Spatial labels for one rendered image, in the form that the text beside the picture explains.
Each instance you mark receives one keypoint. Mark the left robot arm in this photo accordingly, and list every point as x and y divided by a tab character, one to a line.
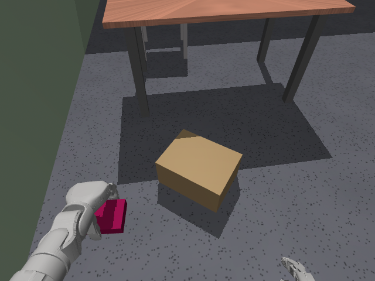
60	247

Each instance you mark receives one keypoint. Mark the left robot hand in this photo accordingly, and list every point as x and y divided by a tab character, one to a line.
95	194

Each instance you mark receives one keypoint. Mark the table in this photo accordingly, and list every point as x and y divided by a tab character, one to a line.
132	14

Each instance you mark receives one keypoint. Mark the right robot hand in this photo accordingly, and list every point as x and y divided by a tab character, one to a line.
296	269

